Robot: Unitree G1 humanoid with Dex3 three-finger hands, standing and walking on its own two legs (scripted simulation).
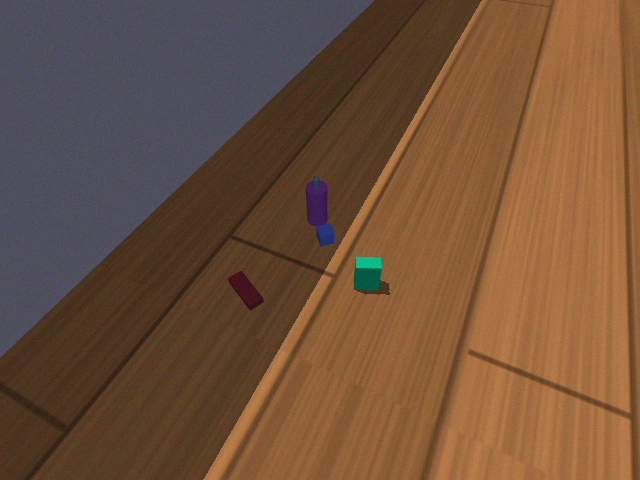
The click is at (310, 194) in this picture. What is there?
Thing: necked bottle
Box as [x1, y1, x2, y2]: [306, 176, 326, 225]
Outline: 315,176 313,180 307,183 306,185 307,218 310,224 319,225 325,223 326,221 326,185 324,182 320,181 318,177
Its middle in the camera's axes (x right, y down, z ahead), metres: -0.01 -0.15 +1.62
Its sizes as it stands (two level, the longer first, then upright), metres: 0.087 0.087 0.240
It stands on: the floor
